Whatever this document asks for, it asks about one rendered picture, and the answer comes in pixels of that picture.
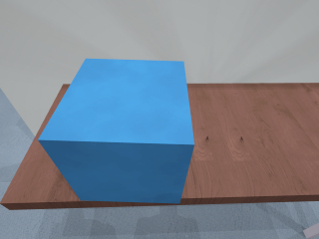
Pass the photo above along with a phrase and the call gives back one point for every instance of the carton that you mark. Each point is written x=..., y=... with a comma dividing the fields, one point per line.
x=122, y=132

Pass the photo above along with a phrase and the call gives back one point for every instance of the table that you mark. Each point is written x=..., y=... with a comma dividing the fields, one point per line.
x=253, y=143

